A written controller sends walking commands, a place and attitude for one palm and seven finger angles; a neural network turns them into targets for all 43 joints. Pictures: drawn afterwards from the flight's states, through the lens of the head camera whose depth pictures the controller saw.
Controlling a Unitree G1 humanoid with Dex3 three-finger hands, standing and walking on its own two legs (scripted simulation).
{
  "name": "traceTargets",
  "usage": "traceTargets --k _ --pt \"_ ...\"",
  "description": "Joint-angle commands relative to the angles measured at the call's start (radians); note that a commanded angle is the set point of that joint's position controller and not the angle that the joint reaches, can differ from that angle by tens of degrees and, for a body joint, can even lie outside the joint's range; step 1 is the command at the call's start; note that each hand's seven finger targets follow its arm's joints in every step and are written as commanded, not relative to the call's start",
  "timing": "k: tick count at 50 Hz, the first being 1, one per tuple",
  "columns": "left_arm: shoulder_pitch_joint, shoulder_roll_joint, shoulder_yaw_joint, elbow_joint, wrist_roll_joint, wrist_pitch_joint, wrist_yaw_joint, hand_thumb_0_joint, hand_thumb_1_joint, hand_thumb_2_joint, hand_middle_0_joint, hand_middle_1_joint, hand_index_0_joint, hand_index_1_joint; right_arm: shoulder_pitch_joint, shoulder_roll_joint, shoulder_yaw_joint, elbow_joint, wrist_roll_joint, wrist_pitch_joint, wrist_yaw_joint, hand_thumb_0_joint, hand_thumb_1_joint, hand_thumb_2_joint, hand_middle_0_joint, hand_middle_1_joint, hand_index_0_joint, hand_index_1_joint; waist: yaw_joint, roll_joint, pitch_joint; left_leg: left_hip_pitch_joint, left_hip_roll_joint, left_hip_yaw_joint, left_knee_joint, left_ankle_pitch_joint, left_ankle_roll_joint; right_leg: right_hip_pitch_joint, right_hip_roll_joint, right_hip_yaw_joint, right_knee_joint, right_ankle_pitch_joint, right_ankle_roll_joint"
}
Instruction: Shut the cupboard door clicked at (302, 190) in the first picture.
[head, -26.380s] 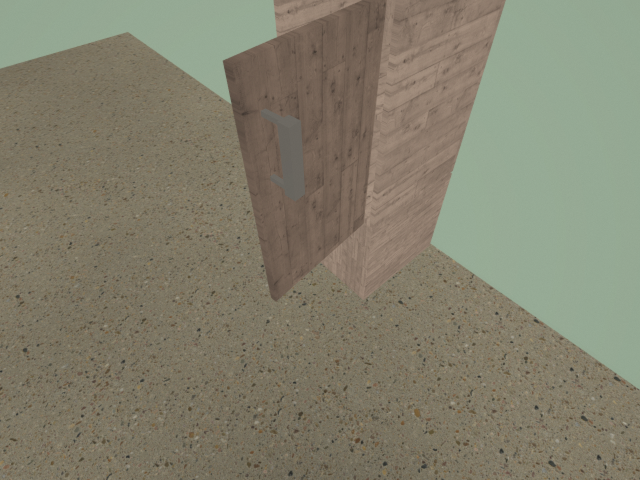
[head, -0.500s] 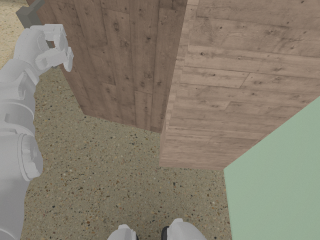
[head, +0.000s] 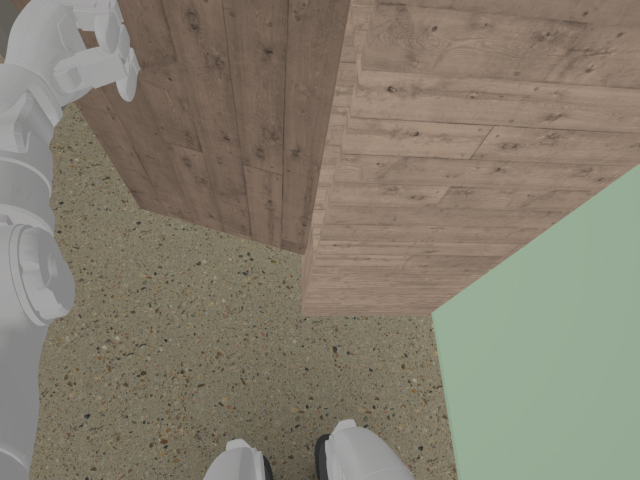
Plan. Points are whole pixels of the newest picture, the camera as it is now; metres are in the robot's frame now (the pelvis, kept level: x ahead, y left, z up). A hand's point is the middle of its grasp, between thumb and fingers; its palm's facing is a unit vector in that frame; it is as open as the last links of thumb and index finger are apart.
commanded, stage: push the door shut along its arc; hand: left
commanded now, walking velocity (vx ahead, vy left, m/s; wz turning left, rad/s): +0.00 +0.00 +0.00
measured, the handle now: (33, 34) +0.60 +0.23 +0.14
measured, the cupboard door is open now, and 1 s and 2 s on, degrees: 73 62 62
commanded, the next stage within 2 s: pull the fist back off the door in 0.26 s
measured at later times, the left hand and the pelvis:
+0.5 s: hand (152, 32) +0.59 +0.11 +0.15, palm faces -0.03 -0.99 +0.10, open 3.1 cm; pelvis +0.00 -0.01 -0.01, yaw +2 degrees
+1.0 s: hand (175, 82) +0.52 +0.09 +0.14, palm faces +0.02 -1.00 -0.02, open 3.1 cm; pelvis +0.01 -0.03 +0.02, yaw +0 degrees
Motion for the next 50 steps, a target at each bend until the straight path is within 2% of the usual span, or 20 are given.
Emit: traceTargets --k 1,2,8,11,15,18,19,20,21,23,25,27,29,33,36,39,42,44,46,50 --pt "-0.581 0.151 -0.016 -0.205 -0.027 -0.037 0.004 0.0 0.9 0.9 -1.3 -1.5 -1.3 -1.5 0.198 -0.209 -0.078 -0.015 -0.003 -0.006 -0.022 0.0 -0.9 -0.9 0.2 0.3 0.2 0.3 -0.058 0.155 -0.494 0.493 0.023 -0.119 -0.046 0.512 -0.028 0.04 0.014 0.016 -0.067 0.33 -0.006" --pt "-0.615 0.139 -0.029 -0.223 -0.025 -0.034 0.002 0.0 0.9 0.9 -1.3 -1.5 -1.3 -1.5 0.194 -0.213 -0.082 -0.005 -0.007 -0.008 -0.02 0.0 -0.9 -0.9 0.2 0.3 0.2 0.3 -0.063 0.183 -0.522 0.524 0.026 -0.125 -0.041 0.52 -0.032 0.021 0.014 0.018 -0.067 0.329 -0.003" --pt "-0.663 0.054 -0.08 -0.224 -0.033 -0.017 0.003 0.0 0.9 0.9 -1.3 -1.5 -1.3 -1.5 0.198 -0.212 -0.085 0.03 -0.013 -0.014 -0.018 0.0 -0.9 -0.9 0.2 0.3 0.2 0.3 -0.079 0.194 -0.537 0.578 0.03 -0.141 -0.02 0.566 -0.032 -0.044 0.02 0.0 -0.055 0.316 -0.009" --pt "-0.693 -0.031 -0.128 -0.235 -0.042 -0.016 0.008 0.0 0.9 0.9 -1.3 -1.5 -1.3 -1.5 0.196 -0.208 -0.086 0.046 -0.014 -0.023 -0.018 0.0 -0.9 -0.9 0.2 0.3 0.2 0.3 -0.091 0.213 -0.533 0.627 0.032 -0.152 -0.015 0.601 -0.032 -0.096 0.022 -0.014 -0.047 0.291 -0.012" --pt "-0.721 -0.021 -0.123 -0.195 -0.039 0.001 0.015 0.0 0.9 0.9 -1.3 -1.5 -1.3 -1.5 0.189 -0.214 -0.083 0.062 -0.015 -0.029 -0.021 0.0 -0.9 -0.9 0.2 0.3 0.2 0.3 -0.108 0.159 -0.504 0.55 0.022 -0.136 -0.015 0.489 -0.022 -0.081 0.019 -0.011 -0.054 0.277 -0.009" --pt "-0.744 -0.044 -0.139 -0.206 -0.038 -0.007 0.016 0.0 0.9 0.9 -1.3 -1.5 -1.3 -1.5 0.182 -0.212 -0.082 0.07 -0.016 -0.036 -0.019 0.0 -0.9 -0.9 0.2 0.3 0.2 0.3 -0.104 0.196 -0.534 0.577 0.02 -0.136 0.001 0.533 -0.024 -0.095 0.02 -0.014 -0.035 0.291 -0.013" --pt "-0.779 0.047 0.112 -0.204 -0.1 0.027 0.228 0.0 0.9 0.9 -1.3 -1.5 -1.3 -1.5 0.241 -0.164 -0.063 0.02 -0.025 -0.048 0.002 0.0 -0.9 -0.9 0.2 0.3 0.2 0.3 -0.065 0.242 -0.52 0.445 0.041 -0.163 -0.017 0.507 -0.042 -0.024 0.005 0.019 -0.069 0.29 -0.006" --pt "-0.731 -0.001 0.075 -0.159 -0.067 0.045 0.337 0.0 0.9 0.9 -1.3 -1.5 -1.3 -1.5 0.252 -0.164 -0.06 0.016 -0.029 -0.051 0.025 0.0 -0.9 -0.9 0.2 0.3 0.2 0.3 -0.069 0.222 -0.52 0.423 0.041 -0.169 -0.035 0.479 -0.051 0.002 0.003 0.017 -0.062 0.279 0.003" --pt "-0.718 -0.019 0.098 -0.158 -0.05 0.038 0.433 0.0 0.9 0.9 -1.3 -1.5 -1.3 -1.5 0.277 -0.163 -0.065 0.009 -0.045 -0.051 0.042 0.0 -0.9 -0.9 0.2 0.3 0.2 0.3 -0.086 0.135 -0.517 0.411 0.043 -0.183 -0.041 0.48 -0.049 0.019 0.005 0.005 -0.063 0.282 0.012" --pt "-0.706 -0.067 0.077 -0.242 0.043 -0.015 0.593 0.0 0.9 0.9 -1.3 -1.5 -1.3 -1.5 0.3 -0.152 -0.073 -0.009 -0.08 -0.047 0.085 0.0 -0.9 -0.9 0.2 0.3 0.2 0.3 -0.076 0.178 -0.567 0.419 0.036 -0.168 -0.025 0.524 -0.048 0.015 0.002 0.012 -0.05 0.306 0.017" --pt "-0.652 -0.072 0.026 -0.261 0.146 -0.074 0.651 0.0 0.9 0.9 -1.3 -1.5 -1.3 -1.5 0.322 -0.152 -0.084 -0.014 -0.097 -0.03 0.12 0.0 -0.9 -0.9 0.2 0.3 0.2 0.3 -0.069 0.201 -0.608 0.47 0.035 -0.162 -0.019 0.597 -0.058 0.024 0.002 0.014 -0.04 0.338 0.013" --pt "-0.632 -0.061 0.009 -0.271 0.171 -0.109 0.627 0.0 0.9 0.9 -1.3 -1.5 -1.3 -1.5 0.327 -0.16 -0.093 -0.022 -0.089 -0.012 0.132 0.0 -0.9 -0.9 0.2 0.3 0.2 0.3 -0.057 0.201 -0.637 0.502 0.029 -0.156 -0.037 0.614 -0.06 0.077 0.006 0.022 -0.054 0.367 0.007" --pt "-0.596 -0.064 0.007 -0.247 0.149 -0.107 0.579 0.0 0.9 0.9 -1.3 -1.5 -1.3 -1.5 0.315 -0.16 -0.096 -0.031 -0.073 0.002 0.129 0.0 -0.9 -0.9 0.2 0.3 0.2 0.3 -0.049 0.16 -0.634 0.477 0.017 -0.128 -0.064 0.549 -0.047 0.16 0.009 0.035 -0.084 0.396 0.008" --pt "-0.522 0.025 0.102 -0.238 0.086 -0.107 0.529 0.0 0.9 0.9 -1.3 -1.5 -1.3 -1.5 0.297 -0.156 -0.087 -0.05 -0.049 0.009 0.109 0.0 -0.9 -0.9 0.2 0.3 0.2 0.3 -0.01 0.083 -0.57 0.36 0.002 -0.083 -0.125 0.415 -0.028 0.322 0.01 0.061 -0.134 0.417 0.013" --pt "-0.426 0.061 0.142 -0.311 0.074 -0.163 0.528 0.0 0.9 0.9 -1.3 -1.5 -1.3 -1.5 0.289 -0.144 -0.088 -0.069 -0.045 0.005 0.102 0.0 -0.9 -0.9 0.2 0.3 0.2 0.3 0.03 0.079 -0.563 0.346 -0.002 -0.061 -0.15 0.43 -0.024 0.412 0.009 0.071 -0.14 0.477 0.01" --pt "-0.293 -0.001 0.108 -0.298 0.073 -0.186 0.52 0.0 0.9 0.9 -1.3 -1.5 -1.3 -1.5 0.276 -0.138 -0.094 -0.072 -0.041 0.005 0.106 0.0 -0.9 -0.9 0.2 0.3 0.2 0.3 0.039 0.019 -0.49 0.33 -0.003 -0.043 -0.172 0.406 -0.02 0.425 0.01 0.071 -0.159 0.48 0.015" --pt "-0.182 -0.044 0.095 -0.32 0.048 -0.177 0.503 0.0 0.9 0.9 -1.3 -1.5 -1.3 -1.5 0.25 -0.133 -0.1 -0.087 -0.026 0.013 0.104 0.0 -0.9 -0.9 0.2 0.3 0.2 0.3 0.07 0.022 -0.464 0.338 -0.009 -0.022 -0.196 0.41 -0.02 0.476 0.007 0.074 -0.173 0.518 0.013" --pt "-0.143 -0.07 0.087 -0.359 0.031 -0.17 0.493 0.0 0.9 0.9 -1.3 -1.5 -1.3 -1.5 0.238 -0.131 -0.107 -0.094 -0.021 0.017 0.101 0.0 -0.9 -0.9 0.2 0.3 0.2 0.3 0.079 -0.01 -0.461 0.346 -0.011 -0.014 -0.207 0.412 -0.017 0.501 0.004 0.077 -0.182 0.542 0.018" --pt "-0.154 -0.129 0.035 -0.433 0.013 -0.181 0.487 0.0 0.9 0.9 -1.3 -1.5 -1.3 -1.5 0.221 -0.12 -0.109 -0.102 -0.013 0.016 0.098 0.0 -0.9 -0.9 0.2 0.3 0.2 0.3 0.076 0.011 -0.463 0.394 -0.011 -0.011 -0.217 0.432 -0.017 0.51 0.002 0.07 -0.186 0.552 0.017" --pt "-0.14 -0.156 0.015 -0.497 0.004 -0.197 0.497 0.0 0.9 0.9 -1.3 -1.5 -1.3 -1.5 0.17 -0.113 -0.111 -0.089 -0.007 0.008 0.089 0.0 -0.9 -0.9 0.2 0.3 0.2 0.3 0.086 0.021 -0.436 0.428 -0.014 -0.009 -0.227 0.396 -0.017 0.493 -0.002 0.079 -0.203 0.522 0.019"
